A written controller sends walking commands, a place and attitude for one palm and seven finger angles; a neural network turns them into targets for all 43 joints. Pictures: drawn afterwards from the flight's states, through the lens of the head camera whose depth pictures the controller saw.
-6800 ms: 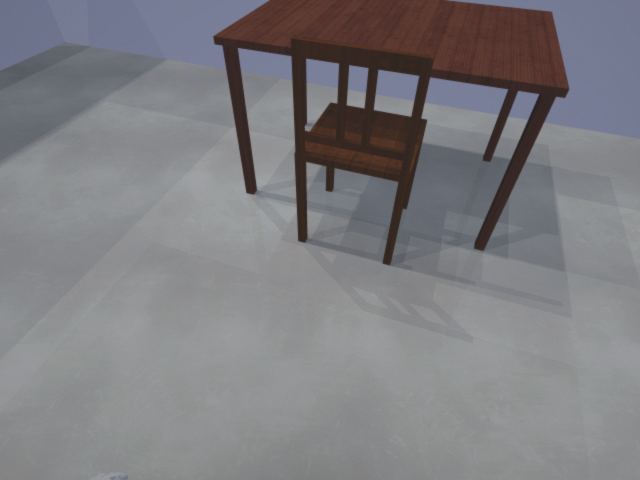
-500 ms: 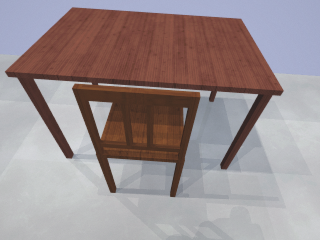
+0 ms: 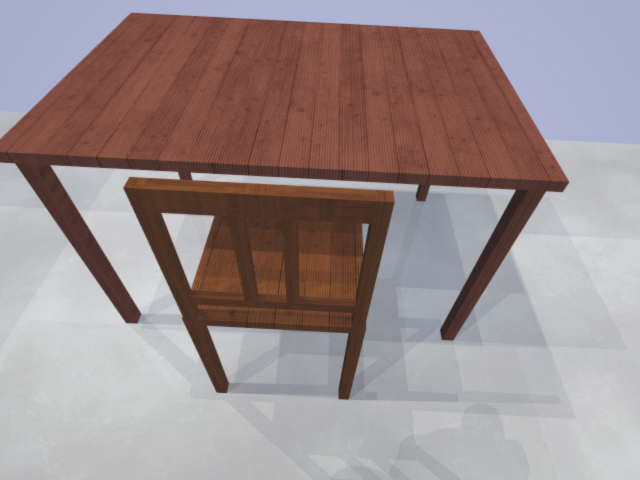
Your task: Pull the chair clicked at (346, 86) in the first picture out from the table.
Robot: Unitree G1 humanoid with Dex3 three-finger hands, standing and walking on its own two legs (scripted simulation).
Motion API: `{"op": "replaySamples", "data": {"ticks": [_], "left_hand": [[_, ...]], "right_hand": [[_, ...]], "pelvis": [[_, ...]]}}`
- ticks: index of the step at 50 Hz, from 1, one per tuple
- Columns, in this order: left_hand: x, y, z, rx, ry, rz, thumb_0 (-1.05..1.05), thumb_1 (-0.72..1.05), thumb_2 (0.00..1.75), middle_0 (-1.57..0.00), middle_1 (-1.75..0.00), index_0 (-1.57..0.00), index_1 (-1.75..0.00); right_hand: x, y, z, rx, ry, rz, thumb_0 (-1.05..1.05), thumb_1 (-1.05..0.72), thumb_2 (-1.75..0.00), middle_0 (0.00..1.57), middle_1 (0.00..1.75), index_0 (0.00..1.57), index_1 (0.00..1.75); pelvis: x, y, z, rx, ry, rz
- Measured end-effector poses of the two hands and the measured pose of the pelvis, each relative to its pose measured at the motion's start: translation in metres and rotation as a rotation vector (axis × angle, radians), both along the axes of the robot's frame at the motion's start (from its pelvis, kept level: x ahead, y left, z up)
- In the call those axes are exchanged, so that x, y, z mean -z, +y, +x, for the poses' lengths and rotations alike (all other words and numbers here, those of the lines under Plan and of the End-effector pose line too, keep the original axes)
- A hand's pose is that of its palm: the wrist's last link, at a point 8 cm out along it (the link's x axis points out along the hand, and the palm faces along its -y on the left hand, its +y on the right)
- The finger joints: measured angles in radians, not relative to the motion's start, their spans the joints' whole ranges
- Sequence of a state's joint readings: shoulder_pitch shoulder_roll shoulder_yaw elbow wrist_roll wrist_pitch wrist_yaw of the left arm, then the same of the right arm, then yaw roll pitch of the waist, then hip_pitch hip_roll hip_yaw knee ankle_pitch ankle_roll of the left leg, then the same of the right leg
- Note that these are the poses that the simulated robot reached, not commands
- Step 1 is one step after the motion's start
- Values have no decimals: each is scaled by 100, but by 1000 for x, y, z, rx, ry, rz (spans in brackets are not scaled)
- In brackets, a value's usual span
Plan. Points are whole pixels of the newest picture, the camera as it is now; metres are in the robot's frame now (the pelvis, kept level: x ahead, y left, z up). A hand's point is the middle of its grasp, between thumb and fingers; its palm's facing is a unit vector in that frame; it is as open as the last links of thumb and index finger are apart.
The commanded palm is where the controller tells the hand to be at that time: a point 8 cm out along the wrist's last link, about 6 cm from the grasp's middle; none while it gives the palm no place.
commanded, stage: shuffle to correct the standing spot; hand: left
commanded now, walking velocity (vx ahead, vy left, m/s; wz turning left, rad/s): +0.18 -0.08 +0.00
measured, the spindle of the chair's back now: (244, 259) +0.50 +0.17 -0.10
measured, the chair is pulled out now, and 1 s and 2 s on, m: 0.00 0.00 0.00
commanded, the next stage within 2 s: come to a stop and stand still in 0.10 s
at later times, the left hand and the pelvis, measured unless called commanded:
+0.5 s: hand out of the picture +0.09 +0.16 -0.18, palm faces +0.05 -0.98 -0.19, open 7.3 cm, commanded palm none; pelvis +0.08 -0.02 +0.01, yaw +1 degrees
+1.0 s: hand out of the picture +0.10 +0.18 -0.18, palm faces +0.09 -0.98 -0.20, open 7.3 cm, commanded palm none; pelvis +0.05 -0.01 +0.00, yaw +1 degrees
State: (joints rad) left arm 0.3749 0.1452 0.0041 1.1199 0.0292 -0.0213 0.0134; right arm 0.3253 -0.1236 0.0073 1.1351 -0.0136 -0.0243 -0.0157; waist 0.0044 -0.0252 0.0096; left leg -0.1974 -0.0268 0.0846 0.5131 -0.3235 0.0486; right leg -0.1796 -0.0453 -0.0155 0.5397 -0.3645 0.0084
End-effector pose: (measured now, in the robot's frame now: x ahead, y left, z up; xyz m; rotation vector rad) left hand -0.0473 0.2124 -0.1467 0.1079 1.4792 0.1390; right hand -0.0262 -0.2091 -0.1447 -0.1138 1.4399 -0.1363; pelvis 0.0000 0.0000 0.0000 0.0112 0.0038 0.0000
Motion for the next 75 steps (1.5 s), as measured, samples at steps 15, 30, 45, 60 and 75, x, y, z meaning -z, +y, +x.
{"op": "replaySamples", "data": {"ticks": [15,30,45,60,75], "left_hand": [[19,-15,31,-33,87,-58,1,91,89,-20,-30,-20,-30],[-4,-4,162,15,-154,104,2,93,90,-20,-30,-20,-30],[6,5,155,-1,-231,56,1,92,89,-20,-30,-20,-30],[-11,-11,63,-24,-78,60,1,91,90,-20,-30,-20,-30],[-7,-45,27,-25,-27,-14,1,91,89,-20,-30,-20,-30]], "right_hand": [[-5,-19,98,-29,-141,-93,2,-93,-90,20,30,20,30],[10,-33,111,-7,-3,5,2,-93,-90,20,30,20,30],[-9,-40,143,-50,-196,-75,1,-92,-90,19,30,20,30],[-1,-31,93,-38,-129,-19,1,-95,-90,20,30,20,30],[-4,-23,22,-7,20,20,1,-92,-90,19,30,20,30]], "pelvis": [[10,1,56,6,-17,-17],[6,-35,89,-23,-12,-1],[7,-17,59,-15,-39,13],[-3,-16,32,-19,-24,9],[-9,-28,19,-15,-38,2]]}}
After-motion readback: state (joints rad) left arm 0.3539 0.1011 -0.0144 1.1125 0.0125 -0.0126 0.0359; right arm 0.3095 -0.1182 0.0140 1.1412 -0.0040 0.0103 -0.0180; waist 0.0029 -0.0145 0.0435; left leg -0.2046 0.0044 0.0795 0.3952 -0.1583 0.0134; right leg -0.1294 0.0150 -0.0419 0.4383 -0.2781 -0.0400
